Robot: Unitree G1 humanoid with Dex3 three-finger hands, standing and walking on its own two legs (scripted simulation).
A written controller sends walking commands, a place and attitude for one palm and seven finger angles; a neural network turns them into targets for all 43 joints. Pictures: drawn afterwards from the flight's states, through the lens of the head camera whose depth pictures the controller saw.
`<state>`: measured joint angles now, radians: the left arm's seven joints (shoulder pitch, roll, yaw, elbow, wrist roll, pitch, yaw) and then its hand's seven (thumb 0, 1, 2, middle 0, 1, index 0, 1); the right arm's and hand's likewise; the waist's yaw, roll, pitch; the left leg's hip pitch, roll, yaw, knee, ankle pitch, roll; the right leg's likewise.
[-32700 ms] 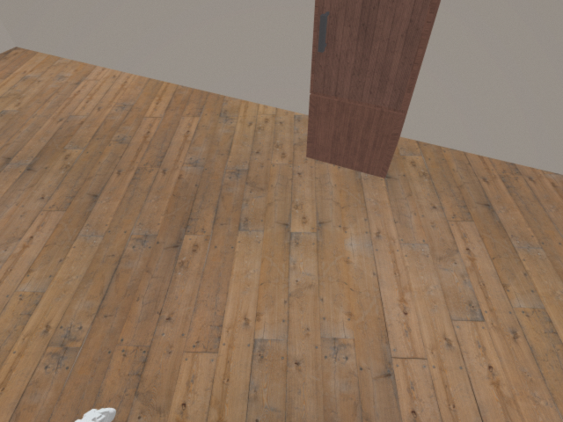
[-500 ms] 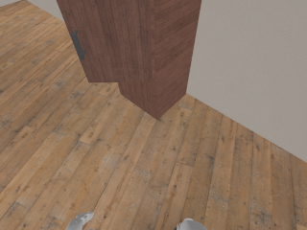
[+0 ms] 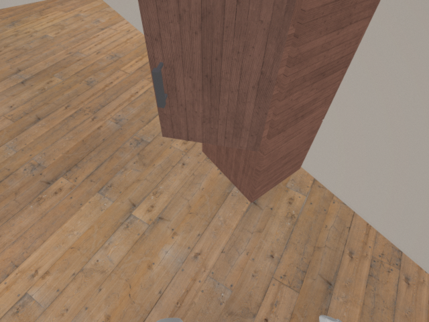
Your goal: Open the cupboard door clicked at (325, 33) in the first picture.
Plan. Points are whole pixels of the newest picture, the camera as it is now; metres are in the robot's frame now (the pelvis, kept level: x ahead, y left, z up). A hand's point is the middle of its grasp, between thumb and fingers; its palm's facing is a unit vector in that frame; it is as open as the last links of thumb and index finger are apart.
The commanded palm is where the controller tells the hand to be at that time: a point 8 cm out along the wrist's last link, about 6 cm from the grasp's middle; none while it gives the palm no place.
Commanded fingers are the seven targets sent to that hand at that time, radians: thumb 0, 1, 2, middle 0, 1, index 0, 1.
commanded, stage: take the last steps up to it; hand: left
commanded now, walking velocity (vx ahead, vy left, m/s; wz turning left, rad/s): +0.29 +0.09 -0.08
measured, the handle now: (161, 85) +0.79 +0.27 -0.05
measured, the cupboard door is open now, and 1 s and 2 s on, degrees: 42 42 42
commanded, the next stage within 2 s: come to a stop and stand still in 0.32 s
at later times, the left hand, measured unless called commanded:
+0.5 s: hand (151, 244) +0.29 +0.19 -0.15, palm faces -0.05 -0.97 -0.24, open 7.3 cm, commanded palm none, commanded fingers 0.00 0.90 0.90 -0.20 -0.30 -0.20 -0.30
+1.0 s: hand (130, 258) +0.26 +0.23 -0.16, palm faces -0.02 -0.97 -0.24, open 7.3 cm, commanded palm none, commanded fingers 0.00 0.90 0.90 -0.20 -0.30 -0.20 -0.30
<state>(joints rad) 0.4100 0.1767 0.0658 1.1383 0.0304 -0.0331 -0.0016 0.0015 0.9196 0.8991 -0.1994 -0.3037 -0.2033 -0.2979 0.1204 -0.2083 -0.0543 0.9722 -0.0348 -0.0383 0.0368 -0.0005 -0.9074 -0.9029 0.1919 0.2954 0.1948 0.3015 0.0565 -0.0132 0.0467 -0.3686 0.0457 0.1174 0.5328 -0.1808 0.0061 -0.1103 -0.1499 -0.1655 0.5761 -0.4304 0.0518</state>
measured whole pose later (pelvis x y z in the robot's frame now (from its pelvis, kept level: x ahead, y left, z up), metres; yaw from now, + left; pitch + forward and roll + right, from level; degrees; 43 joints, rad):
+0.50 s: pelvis +0.17 +0.01 +0.00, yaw -3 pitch -1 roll +1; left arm 0.11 0.16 0.04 0.97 0.02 -0.06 0.01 0.00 0.92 0.90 -0.20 -0.30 -0.20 -0.30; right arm 0.35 -0.18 -0.03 1.13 -0.02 0.01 -0.01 0.00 -0.91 -0.90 0.20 0.30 0.20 0.30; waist -0.03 0.03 0.10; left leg -0.25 0.00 0.09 0.92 -0.52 -0.01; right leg -0.33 -0.04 -0.14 0.62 -0.27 -0.06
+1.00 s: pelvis +0.21 +0.04 +0.01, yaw -4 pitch +1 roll -1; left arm 0.20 0.20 0.06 1.02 0.01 0.05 0.02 0.01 0.91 0.90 -0.20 -0.30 -0.20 -0.30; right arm 0.14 -0.17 -0.04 0.99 -0.03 0.02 -0.04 0.00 -0.91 -0.90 0.20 0.30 0.20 0.30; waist 0.01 0.01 0.08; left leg -0.31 0.05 0.06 0.51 -0.22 0.00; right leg -0.28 -0.01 -0.05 0.74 -0.48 0.01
